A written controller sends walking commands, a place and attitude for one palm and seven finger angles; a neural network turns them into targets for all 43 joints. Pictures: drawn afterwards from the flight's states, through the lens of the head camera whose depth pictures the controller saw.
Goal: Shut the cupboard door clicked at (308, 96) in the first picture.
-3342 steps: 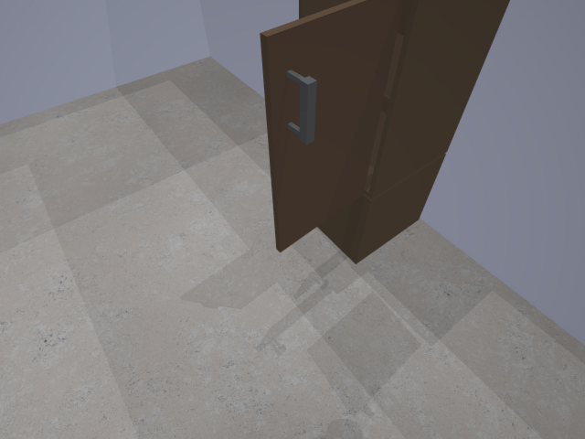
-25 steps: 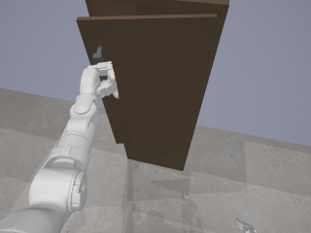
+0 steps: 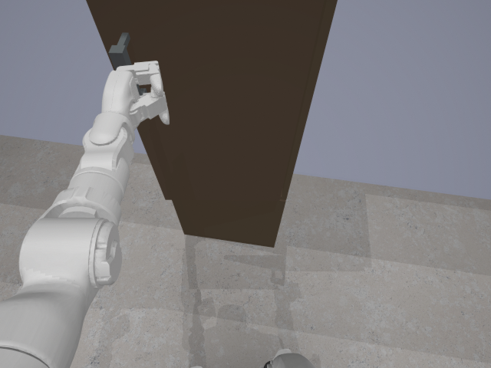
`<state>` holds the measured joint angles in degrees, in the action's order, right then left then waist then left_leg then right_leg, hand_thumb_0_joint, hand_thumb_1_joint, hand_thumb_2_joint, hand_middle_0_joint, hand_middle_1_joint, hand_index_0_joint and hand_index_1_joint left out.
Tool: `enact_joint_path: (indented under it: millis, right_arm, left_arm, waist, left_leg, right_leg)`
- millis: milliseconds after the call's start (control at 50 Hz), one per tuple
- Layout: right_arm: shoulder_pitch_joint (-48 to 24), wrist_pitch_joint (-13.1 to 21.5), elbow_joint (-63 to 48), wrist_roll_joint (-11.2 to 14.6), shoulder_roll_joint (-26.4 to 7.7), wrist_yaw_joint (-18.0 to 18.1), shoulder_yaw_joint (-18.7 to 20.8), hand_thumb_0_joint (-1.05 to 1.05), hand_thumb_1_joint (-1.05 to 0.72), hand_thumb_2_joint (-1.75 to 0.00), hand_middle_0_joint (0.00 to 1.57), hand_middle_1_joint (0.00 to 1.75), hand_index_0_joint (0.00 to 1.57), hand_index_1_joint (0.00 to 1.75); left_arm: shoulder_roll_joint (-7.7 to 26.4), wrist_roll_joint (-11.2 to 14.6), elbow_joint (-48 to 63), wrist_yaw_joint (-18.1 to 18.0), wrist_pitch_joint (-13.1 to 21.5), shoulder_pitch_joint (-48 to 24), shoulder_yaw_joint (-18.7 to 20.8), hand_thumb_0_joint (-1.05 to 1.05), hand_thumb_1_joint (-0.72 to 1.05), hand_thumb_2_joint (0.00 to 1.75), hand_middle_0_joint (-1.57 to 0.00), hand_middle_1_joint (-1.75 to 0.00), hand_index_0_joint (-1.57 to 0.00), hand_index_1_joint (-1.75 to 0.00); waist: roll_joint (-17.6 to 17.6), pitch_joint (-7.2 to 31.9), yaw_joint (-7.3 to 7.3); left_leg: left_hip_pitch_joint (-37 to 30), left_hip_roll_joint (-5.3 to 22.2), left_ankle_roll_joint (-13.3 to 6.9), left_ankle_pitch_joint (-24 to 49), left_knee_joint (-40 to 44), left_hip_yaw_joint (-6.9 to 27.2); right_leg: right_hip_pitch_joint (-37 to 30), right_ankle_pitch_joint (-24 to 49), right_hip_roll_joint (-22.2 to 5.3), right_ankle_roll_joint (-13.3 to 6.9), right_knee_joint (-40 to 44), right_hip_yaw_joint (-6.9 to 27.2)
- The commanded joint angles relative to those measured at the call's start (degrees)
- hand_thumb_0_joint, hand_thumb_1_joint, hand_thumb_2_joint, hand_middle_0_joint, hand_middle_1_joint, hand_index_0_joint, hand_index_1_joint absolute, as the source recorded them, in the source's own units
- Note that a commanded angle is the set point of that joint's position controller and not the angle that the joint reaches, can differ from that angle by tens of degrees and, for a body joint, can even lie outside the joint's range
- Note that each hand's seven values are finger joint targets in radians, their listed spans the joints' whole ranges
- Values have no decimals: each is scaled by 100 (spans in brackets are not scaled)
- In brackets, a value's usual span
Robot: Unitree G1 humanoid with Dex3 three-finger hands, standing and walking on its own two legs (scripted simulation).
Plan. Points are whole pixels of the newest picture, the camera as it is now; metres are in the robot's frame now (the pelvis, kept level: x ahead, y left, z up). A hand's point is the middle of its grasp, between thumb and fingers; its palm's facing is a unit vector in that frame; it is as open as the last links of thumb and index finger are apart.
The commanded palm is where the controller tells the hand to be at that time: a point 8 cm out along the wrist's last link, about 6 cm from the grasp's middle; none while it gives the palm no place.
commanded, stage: push the door shut along its arc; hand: left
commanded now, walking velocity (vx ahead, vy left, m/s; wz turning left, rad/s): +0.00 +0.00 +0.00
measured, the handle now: (132, 76) +0.58 +0.15 +0.14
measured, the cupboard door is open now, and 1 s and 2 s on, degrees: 9 0 0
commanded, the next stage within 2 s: pull the fist back off the door in 0.90 s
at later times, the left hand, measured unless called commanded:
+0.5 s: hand (187, 70) +0.57 +0.05 +0.15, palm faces -0.28 -0.96 +0.00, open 3.0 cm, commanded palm +0.57 +0.11 +0.15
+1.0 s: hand (189, 64) +0.59 +0.05 +0.16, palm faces -0.36 -0.93 +0.00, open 3.1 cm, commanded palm +0.63 +0.06 +0.15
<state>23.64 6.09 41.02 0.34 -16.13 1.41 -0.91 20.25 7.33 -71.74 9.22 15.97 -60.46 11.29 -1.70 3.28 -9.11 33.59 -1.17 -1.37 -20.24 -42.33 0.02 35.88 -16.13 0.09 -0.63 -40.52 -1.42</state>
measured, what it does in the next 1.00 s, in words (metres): stands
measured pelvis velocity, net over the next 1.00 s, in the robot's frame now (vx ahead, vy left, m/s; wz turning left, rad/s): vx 0.01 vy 0.00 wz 0.01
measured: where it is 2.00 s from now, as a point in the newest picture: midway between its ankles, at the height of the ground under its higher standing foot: outside the picture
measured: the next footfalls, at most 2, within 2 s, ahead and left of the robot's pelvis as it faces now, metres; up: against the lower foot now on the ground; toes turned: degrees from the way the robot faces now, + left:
none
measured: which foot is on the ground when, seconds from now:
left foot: down 0.00-1.00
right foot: down 0.00-1.00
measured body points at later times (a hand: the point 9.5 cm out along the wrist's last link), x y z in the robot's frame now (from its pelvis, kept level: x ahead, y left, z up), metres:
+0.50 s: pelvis +0.01 +0.00 -0.01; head +0.13 -0.01 +0.42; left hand +0.58 +0.10 +0.16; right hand -0.06 -0.27 -0.12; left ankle +0.00 +0.10 -0.71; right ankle +0.04 -0.11 -0.71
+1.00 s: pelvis +0.01 +0.00 -0.02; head +0.16 +0.01 +0.40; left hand +0.60 +0.10 +0.16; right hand -0.06 -0.26 -0.12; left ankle +0.00 +0.10 -0.71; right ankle +0.04 -0.11 -0.71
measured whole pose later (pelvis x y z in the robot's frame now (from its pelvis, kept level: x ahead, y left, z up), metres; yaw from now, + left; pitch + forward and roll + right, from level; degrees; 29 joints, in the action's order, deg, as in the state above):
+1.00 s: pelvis +0.01 +0.00 -0.02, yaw +0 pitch +22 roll -2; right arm 26.0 4.2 41.9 -2.5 -16.7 1.5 -1.6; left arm 29.9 3.8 -84.5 18.5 10.1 -85.4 10.0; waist -2.3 3.1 -16.8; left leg 49.1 -0.5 -1.4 -23.2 -50.5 2.0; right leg 49.6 -18.0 0.7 -0.7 -45.7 -3.4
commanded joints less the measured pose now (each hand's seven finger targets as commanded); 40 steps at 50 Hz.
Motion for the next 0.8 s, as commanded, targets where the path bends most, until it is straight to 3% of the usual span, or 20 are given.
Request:
enact_joint_path:
  millis: [0, 20, 80, 120, 160, 220, 240, 300, 340, 380, 400, 420, 460, 520, 580, 640, 700, 760, 780]
  right_arm:
    - [666, 189, -368, 22, -929, 56, 289, 0, -90, -90, 20, 30, 20, 30]
    - [713, 198, -361, 13, -938, 54, 290, 0, -90, -90, 20, 30, 20, 30]
    - [803, 173, -347, -4, -974, 69, 272, 0, -90, -90, 20, 30, 20, 30]
    - [861, 154, -358, -19, -974, 40, 266, 0, -90, -90, 20, 30, 20, 30]
    - [949, 125, -370, -47, -1020, 42, 272, 0, -90, -90, 20, 30, 20, 30]
    - [1033, 80, -386, -55, -1021, 24, 261, 0, -90, -90, 20, 30, 20, 30]
    - [1104, 52, -388, -58, -1050, 39, 270, 0, -90, -90, 20, 30, 20, 30]
    - [1194, -17, -423, -95, -1060, 18, 268, 0, -90, -90, 20, 30, 20, 30]
    - [1301, -86, -481, -110, -1088, 26, 287, 0, -90, -90, 20, 30, 20, 30]
    - [1331, -136, -475, -126, -1075, 6, 284, 0, -90, -90, 20, 30, 20, 30]
    - [1369, -173, -481, -131, -1077, 0, 287, 0, -90, -90, 20, 30, 20, 30]
    - [1420, -196, -479, -139, -1110, 11, 305, 0, -90, -90, 20, 30, 20, 30]
    - [1464, -246, -494, -144, -1111, 28, 305, 0, -90, -90, 20, 30, 20, 30]
    - [1524, -279, -424, -141, -1109, 43, 327, 0, -90, -90, 20, 30, 20, 30]
    - [1563, -284, -357, -159, -1103, 63, 324, 0, -90, -90, 20, 30, 20, 30]
    - [1607, -258, -320, -184, -1120, 65, 337, 0, -90, -90, 20, 30, 20, 30]
    - [1617, -237, -202, -184, -1135, 83, 313, 0, -90, -90, 20, 30, 20, 30]
    - [1641, -194, -148, -222, -1153, 83, 319, 0, -90, -90, 20, 30, 20, 30]
    - [1622, -187, -108, -228, -1150, 81, 318, 0, -90, -90, 20, 30, 20, 30]
  left_arm:
    - [874, 14, 1200, 275, 398, -3889, 18, 0, 90, 90, -130, -150, -130, -150]
    - [883, 27, 1106, 307, 376, -3905, 49, 0, 90, 90, -130, -150, -130, -150]
    - [1306, -7, 914, 341, 325, -4015, 361, 0, 90, 90, -130, -150, -130, -150]
    - [1166, -100, 761, 363, 293, -4080, 181, 0, 90, 90, -130, -150, -130, -150]
    - [1549, -150, 797, 362, 327, -4270, 431, 0, 90, 90, -130, -150, -130, -150]
    - [1542, -187, 588, 457, 248, -4364, 378, 0, 90, 90, -130, -150, -130, -150]
    - [1798, -197, 557, 455, 250, -4387, 568, 0, 90, 90, -130, -150, -130, -150]
    - [1919, -277, 506, 509, 159, -4488, 617, 0, 90, 90, -130, -150, -130, -150]
    - [2200, -333, 433, 535, 140, -4316, 828, 0, 90, 90, -130, -150, -130, -150]
    - [2070, -389, 511, 587, 110, -4499, 652, 0, 90, 90, -130, -150, -130, -150]
    - [2042, -400, 358, 610, 55, -4387, 656, 0, 90, 90, -130, -150, -130, -150]
    - [2231, -392, 427, 624, 33, -4502, 785, 0, 90, 90, -130, -150, -130, -150]
    - [2315, -390, 458, 709, 0, -4538, 814, 0, 90, 90, -130, -150, -130, -150]
    - [2217, -367, 461, 828, -74, -4738, 695, 0, 90, 90, -130, -150, -130, -150]
    - [2123, -347, 522, 915, -83, -5026, 582, 0, 90, 90, -130, -150, -130, -150]
    - [1975, -283, 466, 977, -105, -5084, 531, 0, 90, 90, -130, -150, -130, -150]
    - [1870, -320, 234, 984, -164, -5430, 372, 0, 90, 90, -130, -150, -130, -150]
    - [1710, -326, 297, 972, -126, -5689, 247, 0, 90, 90, -130, -150, -130, -150]
    - [1518, -331, 232, 969, -146, -5771, 123, 0, 90, 90, -130, -150, -130, -150]
  waist:
    - [-55, 2177, -450]
    - [59, 2232, -452]
    - [-80, 2310, -463]
    - [-28, 2151, -564]
    - [-100, 2408, -561]
    - [-117, 2420, -639]
    - [-156, 2480, -615]
    - [-242, 2725, -661]
    - [-128, 2899, -598]
    - [-358, 2899, -663]
    - [-230, 2842, -656]
    - [-109, 2876, -720]
    - [-185, 2987, -703]
    - [-254, 2891, -804]
    - [-546, 2952, -878]
    - [-519, 2928, -934]
    - [-580, 2651, -1115]
    - [-834, 2851, -1186]
    - [-881, 2781, -1255]
  left_leg:
    - [-1093, 47, 0, 788, 511, 337]
    - [-1031, 37, -6, 799, 490, 341]
    - [-909, 42, -12, 914, 392, 332]
    - [-743, 42, -24, 798, 351, 327]
    - [-739, 35, -31, 895, 293, 346]
    - [-630, 38, -40, 978, 200, 316]
    - [-606, 28, -49, 1093, 149, 326]
    - [-564, 31, -56, 1300, 48, 288]
    - [-485, 32, -63, 1497, -3, 292]
    - [-532, 41, -47, 1540, -46, 282]
    - [-452, 40, -51, 1521, -56, 266]
    - [-406, 56, -73, 1537, -63, 256]
    - [-361, 38, -74, 1621, -80, 232]
    - [-427, 47, -78, 1611, -96, 221]
    - [-679, 64, -56, 1755, -144, 279]
    - [-845, 62, -66, 1858, -185, 319]
    - [-719, 80, -65, 1598, -217, 353]
    - [-1088, 104, -39, 1831, -290, 450]
    - [-1160, 124, -28, 1830, -325, 485]
  right_leg:
    - [-628, 873, 142, -70, 444, 92]
    - [-672, 898, 144, -62, 432, 94]
    - [-640, 1003, 135, -63, 366, 128]
    - [-475, 898, 138, -42, 357, 118]
    - [-561, 978, 131, -45, 297, 140]
    - [-505, 1074, 145, -36, 258, 141]
    - [-561, 1160, 144, -54, 214, 139]
    - [-607, 1411, 146, -25, 166, 168]
    - [-767, 1613, 161, -41, 93, 150]
    - [-618, 1648, 154, -27, 99, 155]
    - [-644, 1663, 173, -28, 101, 146]
    - [-711, 1734, 178, -9, 115, 153]
    - [-835, 1909, 190, -17, 106, 170]
    - [-713, 1895, 204, -11, 167, 155]
    - [-455, 1865, 223, -31, 146, 112]
    - [-283, 1830, 259, -59, 154, 53]
    - [65, 1508, 255, -38, 177, 41]
    - [379, 1454, 264, -66, 91, -32]
    - [599, 1354, 262, -65, 76, -65]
